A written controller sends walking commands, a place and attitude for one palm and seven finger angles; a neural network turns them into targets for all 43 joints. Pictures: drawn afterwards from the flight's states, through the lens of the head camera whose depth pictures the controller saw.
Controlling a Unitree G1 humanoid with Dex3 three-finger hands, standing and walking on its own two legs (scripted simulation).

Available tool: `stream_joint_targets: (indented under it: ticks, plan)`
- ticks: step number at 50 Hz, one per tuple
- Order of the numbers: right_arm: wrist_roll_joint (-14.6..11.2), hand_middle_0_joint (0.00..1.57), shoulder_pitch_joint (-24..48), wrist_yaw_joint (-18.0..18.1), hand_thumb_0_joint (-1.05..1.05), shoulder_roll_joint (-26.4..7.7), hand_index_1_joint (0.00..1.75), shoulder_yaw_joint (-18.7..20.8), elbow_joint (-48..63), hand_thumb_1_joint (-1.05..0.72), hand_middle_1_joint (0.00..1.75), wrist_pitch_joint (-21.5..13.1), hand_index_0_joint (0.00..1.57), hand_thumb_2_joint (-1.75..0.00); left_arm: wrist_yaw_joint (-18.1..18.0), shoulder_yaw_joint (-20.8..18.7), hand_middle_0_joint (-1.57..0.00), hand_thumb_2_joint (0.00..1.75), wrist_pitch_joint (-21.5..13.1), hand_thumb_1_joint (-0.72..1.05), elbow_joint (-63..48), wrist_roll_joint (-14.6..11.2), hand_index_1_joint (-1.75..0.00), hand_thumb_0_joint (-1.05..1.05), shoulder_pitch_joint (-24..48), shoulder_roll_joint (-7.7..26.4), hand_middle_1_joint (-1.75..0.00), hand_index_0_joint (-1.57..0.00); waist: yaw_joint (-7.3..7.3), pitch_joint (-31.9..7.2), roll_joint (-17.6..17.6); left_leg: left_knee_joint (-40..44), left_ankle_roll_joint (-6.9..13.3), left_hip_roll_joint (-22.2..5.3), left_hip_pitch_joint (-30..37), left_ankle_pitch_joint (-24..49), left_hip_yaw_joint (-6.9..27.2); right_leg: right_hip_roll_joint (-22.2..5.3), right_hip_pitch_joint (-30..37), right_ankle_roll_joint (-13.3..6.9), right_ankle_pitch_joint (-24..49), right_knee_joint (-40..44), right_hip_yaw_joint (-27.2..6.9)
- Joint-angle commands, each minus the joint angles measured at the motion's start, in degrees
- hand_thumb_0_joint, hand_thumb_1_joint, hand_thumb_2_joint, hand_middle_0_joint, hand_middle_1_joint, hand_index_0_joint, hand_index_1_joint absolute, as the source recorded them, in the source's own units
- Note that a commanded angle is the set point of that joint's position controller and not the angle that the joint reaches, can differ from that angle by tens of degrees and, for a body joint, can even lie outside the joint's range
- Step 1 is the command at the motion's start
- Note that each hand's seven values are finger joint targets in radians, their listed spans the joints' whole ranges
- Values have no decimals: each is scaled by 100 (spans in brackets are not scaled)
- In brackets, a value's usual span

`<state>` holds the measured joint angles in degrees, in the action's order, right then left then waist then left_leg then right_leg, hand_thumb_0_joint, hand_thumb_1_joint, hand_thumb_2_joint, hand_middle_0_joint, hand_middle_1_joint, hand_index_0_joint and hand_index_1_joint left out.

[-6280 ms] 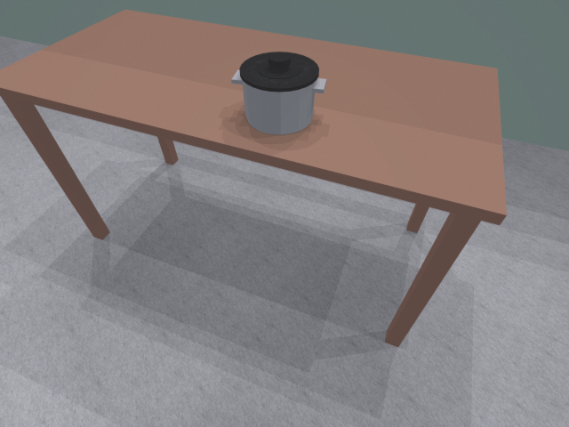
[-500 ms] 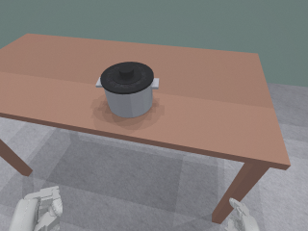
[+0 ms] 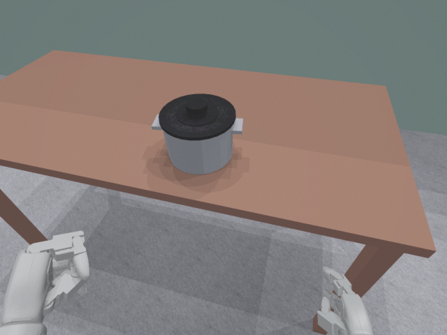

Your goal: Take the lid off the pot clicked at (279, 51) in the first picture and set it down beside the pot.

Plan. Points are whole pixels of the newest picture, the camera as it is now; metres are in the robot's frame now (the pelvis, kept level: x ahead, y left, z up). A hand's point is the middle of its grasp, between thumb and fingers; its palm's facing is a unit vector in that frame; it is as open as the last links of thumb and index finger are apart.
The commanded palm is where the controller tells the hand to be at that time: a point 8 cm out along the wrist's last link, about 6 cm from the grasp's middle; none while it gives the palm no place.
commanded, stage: raise the hand higher, near the body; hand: left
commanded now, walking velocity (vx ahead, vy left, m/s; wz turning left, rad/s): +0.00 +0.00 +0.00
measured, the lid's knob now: (196, 106) +0.57 +0.15 +0.13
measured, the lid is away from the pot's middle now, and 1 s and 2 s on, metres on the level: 0.00 0.00 0.00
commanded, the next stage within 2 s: reach forward and open the fingers in 0.08 s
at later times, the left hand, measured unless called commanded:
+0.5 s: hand (60, 253) +0.18 +0.26 +0.12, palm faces -0.14 -0.01 -0.99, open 3.0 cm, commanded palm +0.17 +0.26 +0.18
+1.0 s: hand (66, 209) +0.23 +0.27 +0.16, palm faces -0.16 +0.04 -0.99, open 8.1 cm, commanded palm +0.21 +0.26 +0.23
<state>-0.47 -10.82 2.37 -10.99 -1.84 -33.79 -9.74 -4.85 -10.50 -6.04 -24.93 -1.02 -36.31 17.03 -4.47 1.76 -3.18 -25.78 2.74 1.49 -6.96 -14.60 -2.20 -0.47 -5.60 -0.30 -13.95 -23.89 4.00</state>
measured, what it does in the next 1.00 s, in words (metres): stands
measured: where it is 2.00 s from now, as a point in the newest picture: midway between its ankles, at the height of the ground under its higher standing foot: outside the picture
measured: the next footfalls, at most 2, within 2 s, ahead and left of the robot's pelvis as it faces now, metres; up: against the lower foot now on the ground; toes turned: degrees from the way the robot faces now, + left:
none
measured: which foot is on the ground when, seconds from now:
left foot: down 0.00-1.00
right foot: down 0.00-1.00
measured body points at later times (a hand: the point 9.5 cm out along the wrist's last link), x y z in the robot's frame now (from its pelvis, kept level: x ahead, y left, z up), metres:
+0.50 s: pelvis -0.01 -0.01 +0.00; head +0.00 -0.06 +0.44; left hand +0.18 +0.26 +0.18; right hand +0.21 -0.23 -0.10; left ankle +0.00 +0.08 -0.74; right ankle -0.01 -0.12 -0.74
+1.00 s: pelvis -0.03 +0.00 +0.00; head -0.02 -0.04 +0.45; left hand +0.23 +0.26 +0.22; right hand +0.18 -0.21 -0.10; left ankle +0.00 +0.08 -0.74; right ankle -0.01 -0.12 -0.74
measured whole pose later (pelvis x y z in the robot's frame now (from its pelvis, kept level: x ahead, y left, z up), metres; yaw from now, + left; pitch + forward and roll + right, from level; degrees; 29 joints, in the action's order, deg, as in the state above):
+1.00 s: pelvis -0.03 +0.00 +0.00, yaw +1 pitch -1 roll -1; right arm -2.5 -7.7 -0.6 -16.8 -1.2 -31.9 3.9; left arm 21.9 -8.6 -4.1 -14.3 38.6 -1.7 43.9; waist -3.7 2.1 -7.4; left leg -23.8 3.5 2.4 -13.2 -9.8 -1.3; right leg -1.4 -11.5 0.1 -9.8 -22.3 5.0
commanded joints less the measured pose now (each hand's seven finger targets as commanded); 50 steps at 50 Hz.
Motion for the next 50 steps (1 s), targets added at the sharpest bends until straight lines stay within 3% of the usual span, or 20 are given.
stream_joint_targets:
  ticks: [1, 9, 10, 11, 12, 15, 17, 19, 24, 28, 30, 32, 34, 36, 38, 42, 45, 46, 47, 50]
  plan:
    - [-26, 20, 702, 29, 0, -651, 30, 291, 898, -90, 30, -300, 20, -90, -111, -860, -130, 90, -348, 90, -1202, -63, -150, 0, 242, 931, -150, -130, 39, -196, 93, 497, -173, -340, 91, 1077, 483, -4, -270, -107, 598, 357, -116]
    - [-25, 20, 676, 38, 0, -652, 30, 297, 834, -90, 30, -299, 20, -90, -145, -984, -130, 90, -449, 90, -1334, -112, -150, 0, 539, 969, -150, -130, 57, -321, 11, 449, -155, -329, 210, 1220, 408, -58, -238, -100, 716, 411, -145]
    - [104, 20, 893, -34, 0, -1101, 30, 244, 965, -90, 30, 34, 20, -90, -312, -787, -129, 92, -9, 87, -1689, 2394, -146, 0, 987, 2337, -146, -129, 1, -163, -406, 300, -167, -178, -529, 1252, 293, 106, -770, -103, 714, 63, -352]
    - [30, 20, 1029, -84, 0, -871, 30, 267, 1215, -90, 30, 218, 20, -90, -442, -783, -128, 94, 273, 84, -2006, 2383, -143, 0, 1064, 1919, -143, -128, 4, -98, -634, 313, -244, -213, -685, 1234, 260, 64, -716, -168, 590, -1, -148]
    - [63, 20, 936, -112, 0, -873, 30, 282, 1170, -90, 30, 356, 20, -90, -472, -676, -127, 96, 478, 80, -1724, 3052, -139, 0, 862, 1971, -139, -127, -110, -274, -586, 342, -249, -219, -725, 1032, 262, 93, -714, -200, 332, -87, -201]
    - [28, 20, 1134, -192, 0, -1037, 30, 299, 1321, -90, 30, 865, 20, -90, -309, -907, -124, 103, 951, 71, -1579, 4151, -129, 0, 685, 2707, -129, -124, -211, -783, -285, 221, -173, -174, -766, 972, 218, 92, -502, -203, 347, -83, -447]
    - [-65, 20, 1306, -194, 0, -1048, 30, 272, 1378, -90, 30, 1033, 20, -90, 3, -849, -122, 107, 1129, 64, -1484, 4476, -122, 0, 981, 2965, -122, -122, -135, -1069, -152, 161, -125, -179, -670, 945, 240, 32, -443, -143, 357, -41, -448]
    - [-110, 20, 1262, -153, 0, -1094, 30, 306, 1270, -90, 30, 1099, 20, -90, 386, -958, -120, 111, 1124, 58, -1020, 4553, -115, 0, 1048, 3303, -115, -120, -100, -1073, -67, 133, -64, -176, -557, 1092, 305, -33, -415, -79, 595, 50, -434]
    - [-194, 20, 1208, -90, 0, -1159, 30, 339, 1272, -90, 30, 1068, 20, -90, 1394, -838, -115, 122, 833, 42, -964, 4032, -97, 0, 1661, 3562, -97, -115, 79, -1056, 114, 87, 29, -100, -331, 1445, 386, -90, -475, 101, 1216, 222, -280]
    - [-184, 20, 1083, -28, 0, -1186, 30, 314, 1182, -90, 30, 1024, 20, -90, 1958, -1315, -110, 127, 516, 30, -440, 3926, -83, 0, 2401, 4221, -83, -110, 104, -1006, 384, 97, 68, -33, -223, 1535, 392, -99, -397, 145, 1361, 356, -197]
    - [-177, 20, 1109, -8, 0, -1151, 30, 289, 1198, -90, 30, 1012, 20, -90, 2206, -1186, -107, 128, 322, 24, -381, 3851, -76, 0, 2837, 4156, -76, -107, 109, -967, 79, 164, 73, 11, -73, 1571, 388, -111, -459, 149, 1330, 456, -157]
    - [-166, 20, 1051, -79, 0, -1145, 30, 292, 1221, -90, 30, 980, 20, -90, 2308, -1217, -105, 130, 165, 18, -543, 3794, -68, 0, 3007, 4154, -68, -105, 90, -1311, -132, 149, 59, 51, 113, 1810, 394, -93, -304, 124, 1457, 447, -110]
    - [-159, 20, 1035, -111, 0, -1171, 30, 323, 1206, -90, 30, 1008, 20, -90, 2374, -1251, -102, 130, 99, 13, -153, 3715, -61, 0, 2969, 4096, -61, -102, 72, -1021, 115, 236, 53, 35, 2, 1568, 387, -77, -425, 129, 1235, 533, -71]
    - [-197, 20, 1121, -193, 0, -1196, 30, 362, 1235, -90, 30, 977, 20, -90, 2360, -1265, -99, 132, 114, 7, -118, 3781, -54, 0, 2990, 4048, -54, -99, 90, -979, -150, 197, 43, 35, 49, 1558, 393, 22, -500, 67, 1211, 550, -120]
    - [-186, 20, 1110, -197, 0, -1167, 30, 337, 1198, -90, 30, 1045, 20, -90, 2398, -1185, -97, 133, 85, 2, 11, 3784, -47, 0, 3591, 4136, -47, -97, 85, -1061, 129, 333, 32, 49, -52, 1308, 370, -43, -421, 104, 899, 568, -71]
    - [-179, 20, 1180, -240, 0, -1143, 30, 299, 1198, -90, 30, 1009, 20, -90, 2407, -1045, -92, 136, 99, -10, -112, 3934, -33, 0, 4318, 4249, -33, -92, 58, -1412, -259, 450, 18, 73, 43, 1274, 444, -18, -323, 41, 710, 522, -80]
    - [-208, 20, 1180, -246, 0, -1180, 30, 324, 1181, -90, 30, 1041, 20, -90, 2422, -1146, -88, 139, 163, -18, 157, 3939, -22, 0, 4565, 4390, -22, -88, 19, -1237, -117, 549, 1, 19, -68, 1026, 477, -21, -333, 26, 489, 522, -85]
    - [-232, 20, 1223, -302, 0, -1206, 30, 329, 1264, -90, 30, 981, 20, -90, 2402, -1084, -87, 140, 226, -21, 195, 3948, -19, 0, 4377, 4223, -19, -87, 64, -1215, -345, 418, 4, 47, 36, 1142, 500, 74, -417, -27, 610, 472, -123]
    - [-205, 20, 1249, -304, 0, -1151, 30, 294, 1201, -90, 30, 1038, 20, -90, 2484, -931, -86, 142, 213, -24, 91, 3978, -15, 0, 4861, 4270, -15, -86, 56, -1427, -256, 559, 1, 45, 11, 1095, 511, 5, -344, 5, 527, 481, -72]
    - [-237, 20, 1204, -285, 0, -1180, 30, 310, 1210, -90, 30, 1051, 20, -90, 2540, -755, -84, 144, 324, -30, 449, 3938, -8, 0, 5007, 4127, -8, -84, 68, -1104, -97, 654, -7, -8, -107, 727, 547, 17, -521, 15, 206, 515, -62]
